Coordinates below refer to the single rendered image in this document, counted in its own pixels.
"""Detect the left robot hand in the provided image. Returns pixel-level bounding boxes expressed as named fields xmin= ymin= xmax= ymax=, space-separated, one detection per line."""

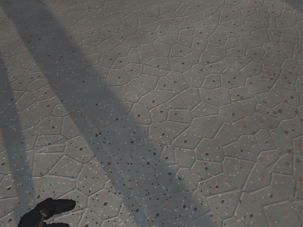
xmin=17 ymin=198 xmax=76 ymax=227

